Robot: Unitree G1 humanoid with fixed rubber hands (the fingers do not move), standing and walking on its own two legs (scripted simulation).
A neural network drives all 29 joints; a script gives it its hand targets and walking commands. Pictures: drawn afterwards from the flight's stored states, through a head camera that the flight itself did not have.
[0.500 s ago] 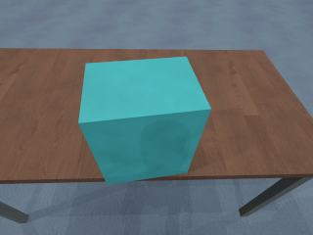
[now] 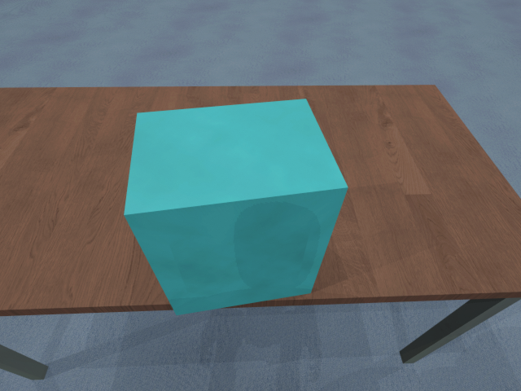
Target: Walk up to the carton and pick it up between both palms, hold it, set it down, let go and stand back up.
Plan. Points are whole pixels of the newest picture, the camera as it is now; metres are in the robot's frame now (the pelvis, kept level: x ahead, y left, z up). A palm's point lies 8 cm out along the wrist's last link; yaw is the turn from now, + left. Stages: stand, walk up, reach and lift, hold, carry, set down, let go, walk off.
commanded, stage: walk up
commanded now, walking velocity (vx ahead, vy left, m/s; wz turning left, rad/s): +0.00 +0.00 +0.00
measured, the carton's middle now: (236, 215) +0.36 +0.04 +0.08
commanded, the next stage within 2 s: none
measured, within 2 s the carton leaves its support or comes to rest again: neither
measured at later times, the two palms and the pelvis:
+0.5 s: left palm out of the picture -0.01 +0.21 -0.13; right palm out of the picture +0.05 -0.32 -0.14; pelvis -0.02 -0.06 -0.01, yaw +8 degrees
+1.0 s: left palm out of the picture -0.09 +0.17 -0.15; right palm out of the picture +0.07 -0.29 -0.15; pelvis -0.03 -0.06 -0.01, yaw +15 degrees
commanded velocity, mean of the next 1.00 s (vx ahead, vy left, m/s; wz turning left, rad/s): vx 0.00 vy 0.00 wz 0.00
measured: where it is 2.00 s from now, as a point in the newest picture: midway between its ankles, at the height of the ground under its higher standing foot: outside the picture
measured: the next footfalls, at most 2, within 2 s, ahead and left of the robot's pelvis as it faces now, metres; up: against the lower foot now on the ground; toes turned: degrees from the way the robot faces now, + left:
left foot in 0.72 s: -0.01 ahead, +0.08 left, +0.00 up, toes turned +19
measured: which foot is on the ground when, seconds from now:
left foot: down 0.00-0.32, up 0.34-0.70, down 0.72-1.00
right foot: down 0.00-1.00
